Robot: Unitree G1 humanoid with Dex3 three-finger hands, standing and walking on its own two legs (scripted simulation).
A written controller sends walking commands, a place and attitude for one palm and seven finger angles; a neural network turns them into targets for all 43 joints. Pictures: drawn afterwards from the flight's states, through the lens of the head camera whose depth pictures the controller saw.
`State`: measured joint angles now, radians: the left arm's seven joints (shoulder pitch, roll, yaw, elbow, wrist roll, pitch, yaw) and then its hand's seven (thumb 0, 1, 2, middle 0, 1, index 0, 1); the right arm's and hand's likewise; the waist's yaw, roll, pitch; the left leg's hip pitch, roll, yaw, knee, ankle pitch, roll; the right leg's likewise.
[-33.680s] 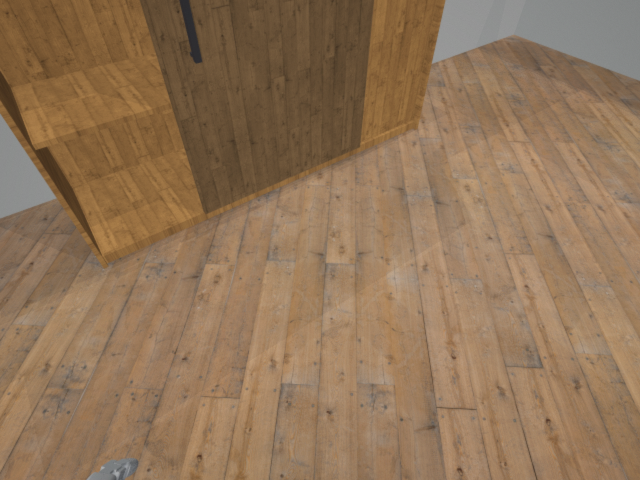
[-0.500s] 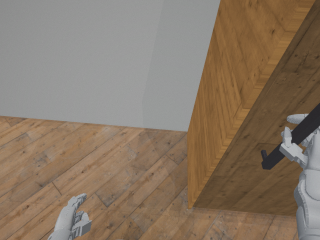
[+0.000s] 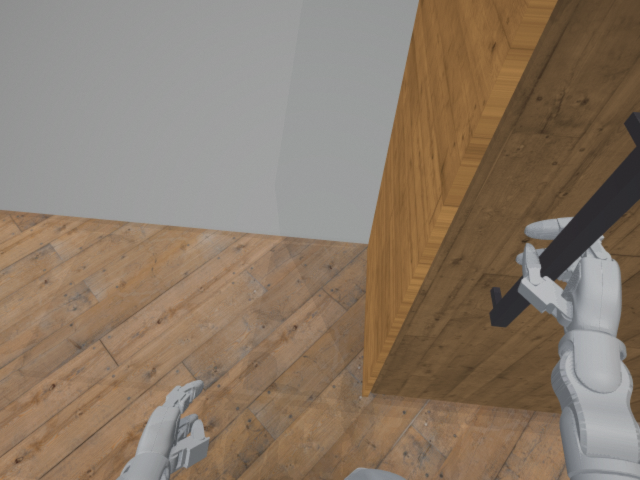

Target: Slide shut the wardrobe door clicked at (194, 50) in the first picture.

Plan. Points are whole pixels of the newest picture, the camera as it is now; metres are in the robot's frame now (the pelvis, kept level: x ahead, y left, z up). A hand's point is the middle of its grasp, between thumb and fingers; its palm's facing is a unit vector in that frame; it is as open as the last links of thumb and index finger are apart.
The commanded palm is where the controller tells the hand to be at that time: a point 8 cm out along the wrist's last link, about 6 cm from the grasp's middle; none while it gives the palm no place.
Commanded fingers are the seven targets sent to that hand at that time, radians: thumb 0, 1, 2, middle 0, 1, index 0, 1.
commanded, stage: stop walking and hold the door there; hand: right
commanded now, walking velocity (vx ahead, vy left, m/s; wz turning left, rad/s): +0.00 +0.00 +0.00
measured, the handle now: (551, 246) +0.36 -0.24 +0.10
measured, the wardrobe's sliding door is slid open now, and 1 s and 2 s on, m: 0.00 0.00 0.00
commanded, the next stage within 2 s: loosen the grip on the handle in 0.82 s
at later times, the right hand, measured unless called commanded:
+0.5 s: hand (530, 280) +0.33 -0.22 +0.09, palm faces +0.23 +0.95 -0.21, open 5.3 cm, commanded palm +0.29 -0.26 +0.10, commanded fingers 0.00 -0.90 -0.90 0.45 1.40 0.45 1.40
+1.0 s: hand (535, 279) +0.33 -0.22 +0.09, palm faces +0.21 +0.94 -0.28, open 5.5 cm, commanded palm +0.28 -0.26 +0.10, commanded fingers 0.00 -0.30 -0.61 0.45 1.40 0.45 1.40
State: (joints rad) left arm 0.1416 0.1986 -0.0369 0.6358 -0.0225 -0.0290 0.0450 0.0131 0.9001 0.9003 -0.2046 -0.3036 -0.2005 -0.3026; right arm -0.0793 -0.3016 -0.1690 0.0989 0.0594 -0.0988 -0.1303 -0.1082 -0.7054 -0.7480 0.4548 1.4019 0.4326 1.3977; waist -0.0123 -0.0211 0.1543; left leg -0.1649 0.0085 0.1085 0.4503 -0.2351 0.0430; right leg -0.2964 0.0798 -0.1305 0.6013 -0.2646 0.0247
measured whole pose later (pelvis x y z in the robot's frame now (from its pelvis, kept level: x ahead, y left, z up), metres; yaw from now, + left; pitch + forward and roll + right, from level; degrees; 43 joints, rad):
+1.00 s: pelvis +0.01 -0.01 +0.00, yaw +1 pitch -1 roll +0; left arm 0.22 0.21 -0.01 0.65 -0.01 -0.07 0.07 0.01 0.90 0.90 -0.20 -0.30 -0.20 -0.30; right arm -0.06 -0.31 -0.17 0.19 0.01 -0.13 -0.05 -0.11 -0.62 -0.74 0.46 1.40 0.48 1.40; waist -0.03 0.01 0.03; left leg -0.18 0.00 0.02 0.47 -0.27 0.01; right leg -0.26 0.01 -0.04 0.44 -0.17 -0.02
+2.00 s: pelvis +0.02 +0.01 -0.01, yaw +0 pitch +1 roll +0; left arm 0.21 0.24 -0.01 0.69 -0.02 -0.11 0.09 0.01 0.90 0.90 -0.20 -0.30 -0.20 -0.30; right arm 0.04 -0.37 -0.33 0.14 0.11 -0.05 0.01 -0.01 0.54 -0.20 0.28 1.16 0.30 1.18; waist -0.02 -0.02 -0.04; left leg -0.28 -0.02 0.05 0.63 -0.38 0.03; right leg -0.38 -0.01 -0.01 0.64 -0.28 0.00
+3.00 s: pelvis +0.01 +0.00 -0.01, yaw -1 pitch -1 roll +1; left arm 0.20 0.24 -0.03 0.68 -0.02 -0.23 0.10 0.01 0.90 0.90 -0.21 -0.30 -0.20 -0.30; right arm 0.43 -0.34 -0.35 -0.15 0.20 -0.15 0.09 -0.01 0.54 -0.20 0.26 1.15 0.26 1.15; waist -0.06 -0.04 -0.03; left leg -0.26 -0.01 0.08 0.63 -0.36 0.02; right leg -0.39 0.00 0.02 0.66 -0.27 -0.01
